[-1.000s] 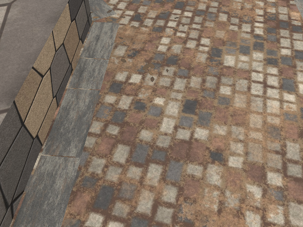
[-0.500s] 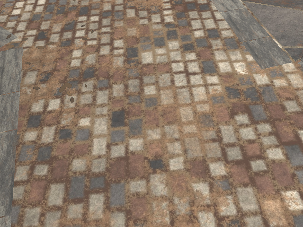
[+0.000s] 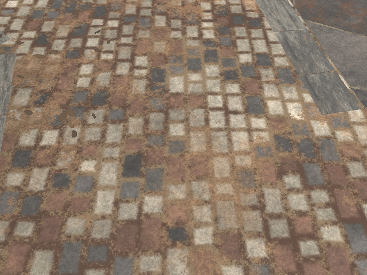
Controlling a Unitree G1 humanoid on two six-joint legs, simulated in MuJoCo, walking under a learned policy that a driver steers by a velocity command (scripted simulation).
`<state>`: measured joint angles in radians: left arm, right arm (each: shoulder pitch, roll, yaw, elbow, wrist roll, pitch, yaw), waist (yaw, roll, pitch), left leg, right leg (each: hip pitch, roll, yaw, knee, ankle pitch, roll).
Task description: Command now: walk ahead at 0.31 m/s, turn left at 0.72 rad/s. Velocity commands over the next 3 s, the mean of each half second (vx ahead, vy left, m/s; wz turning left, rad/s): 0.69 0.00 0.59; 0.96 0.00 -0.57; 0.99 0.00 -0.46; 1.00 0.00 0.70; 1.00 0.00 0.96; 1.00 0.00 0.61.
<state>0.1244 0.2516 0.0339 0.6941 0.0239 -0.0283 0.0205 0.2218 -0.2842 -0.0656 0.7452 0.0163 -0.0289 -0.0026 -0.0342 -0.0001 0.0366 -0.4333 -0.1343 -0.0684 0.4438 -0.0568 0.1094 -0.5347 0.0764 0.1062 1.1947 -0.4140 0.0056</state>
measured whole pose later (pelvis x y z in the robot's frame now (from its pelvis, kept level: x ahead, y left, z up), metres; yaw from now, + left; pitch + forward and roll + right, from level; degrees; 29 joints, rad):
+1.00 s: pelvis +0.53 +0.14 -0.03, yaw +1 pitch +1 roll +2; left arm 0.03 0.29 0.03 0.67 0.01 -0.03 -0.09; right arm 0.50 -0.25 -0.03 0.89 -0.04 -0.08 -0.02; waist -0.02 -0.03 0.04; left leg 0.28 0.00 0.31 0.39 -0.47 -0.05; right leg -0.67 0.03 -0.17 0.75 -0.07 -0.20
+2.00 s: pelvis +1.48 +0.05 -0.01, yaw +9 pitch +3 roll -2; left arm 0.06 0.26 -0.01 0.64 0.06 -0.10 0.01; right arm 0.41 -0.33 -0.07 0.85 0.01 -0.05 0.01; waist -0.09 0.03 0.02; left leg -0.26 -0.07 -0.10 1.20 -0.36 0.11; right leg -0.44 -0.02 -0.03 0.59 -0.20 0.02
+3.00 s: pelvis +2.30 +0.45 +0.01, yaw +55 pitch +1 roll -2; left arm 0.51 0.30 0.05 0.88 0.02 -0.09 -0.01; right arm 0.11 -0.32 -0.02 0.68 -0.05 -0.05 0.05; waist 0.06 0.05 -0.01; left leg -0.66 -0.01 -0.10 1.07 -0.20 0.09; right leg -0.07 0.04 -0.07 0.33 -0.30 -0.02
